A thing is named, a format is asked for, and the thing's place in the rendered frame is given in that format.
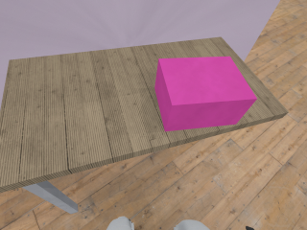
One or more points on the table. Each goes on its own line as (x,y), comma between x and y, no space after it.
(69,113)

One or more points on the robot left thigh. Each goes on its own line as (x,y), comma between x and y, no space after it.
(121,224)

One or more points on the carton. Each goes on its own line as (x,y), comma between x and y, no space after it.
(197,92)

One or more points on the robot right thigh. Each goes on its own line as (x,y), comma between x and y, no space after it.
(190,224)

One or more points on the robot thigh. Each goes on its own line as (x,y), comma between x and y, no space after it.
(121,224)
(190,224)

